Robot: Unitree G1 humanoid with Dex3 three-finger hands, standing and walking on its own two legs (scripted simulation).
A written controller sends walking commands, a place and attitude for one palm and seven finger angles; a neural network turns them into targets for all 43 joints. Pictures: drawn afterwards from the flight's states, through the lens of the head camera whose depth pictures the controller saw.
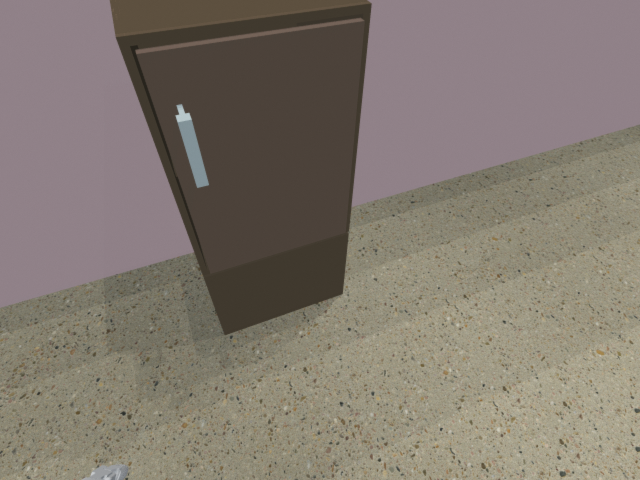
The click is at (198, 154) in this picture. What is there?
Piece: cupboard door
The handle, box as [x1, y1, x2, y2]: [175, 104, 208, 187]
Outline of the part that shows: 176,105 179,114 175,115 197,187 207,185 208,183 189,113 185,113 183,111 181,104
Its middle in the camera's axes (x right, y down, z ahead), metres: -0.25 -0.18 +0.74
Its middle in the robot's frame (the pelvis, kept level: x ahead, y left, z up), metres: +0.67 +0.28 +0.04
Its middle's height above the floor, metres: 0.81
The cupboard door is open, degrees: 0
